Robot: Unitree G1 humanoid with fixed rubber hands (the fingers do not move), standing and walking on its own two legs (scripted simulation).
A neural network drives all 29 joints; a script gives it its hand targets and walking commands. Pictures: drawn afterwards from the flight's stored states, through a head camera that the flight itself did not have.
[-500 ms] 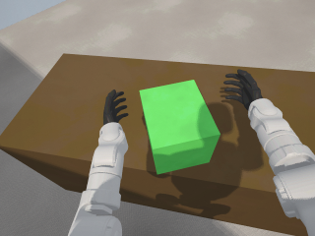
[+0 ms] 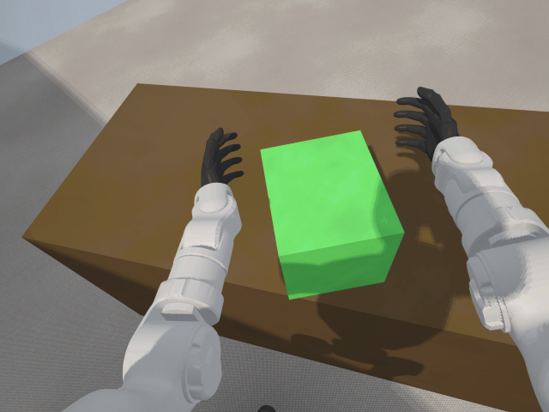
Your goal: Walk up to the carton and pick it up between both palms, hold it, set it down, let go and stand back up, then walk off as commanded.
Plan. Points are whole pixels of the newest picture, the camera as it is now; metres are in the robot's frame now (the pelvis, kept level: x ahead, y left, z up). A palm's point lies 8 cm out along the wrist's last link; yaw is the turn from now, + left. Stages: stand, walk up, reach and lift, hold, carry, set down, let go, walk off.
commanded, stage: reach and lift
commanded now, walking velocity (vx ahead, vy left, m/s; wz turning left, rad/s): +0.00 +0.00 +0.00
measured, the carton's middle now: (323, 217) +0.44 +0.06 -0.05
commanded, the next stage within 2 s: none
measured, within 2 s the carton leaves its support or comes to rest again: neither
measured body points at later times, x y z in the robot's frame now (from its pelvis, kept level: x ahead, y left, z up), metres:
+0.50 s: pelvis +0.00 +0.01 -0.02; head +0.11 +0.00 +0.42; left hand +0.38 +0.22 +0.00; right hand +0.50 -0.08 +0.01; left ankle +0.01 +0.17 -0.74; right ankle +0.00 -0.08 -0.74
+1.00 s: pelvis +0.00 -0.01 -0.02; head +0.12 -0.02 +0.41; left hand +0.39 +0.19 +0.00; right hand +0.50 -0.06 +0.01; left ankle +0.01 +0.17 -0.74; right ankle +0.00 -0.08 -0.74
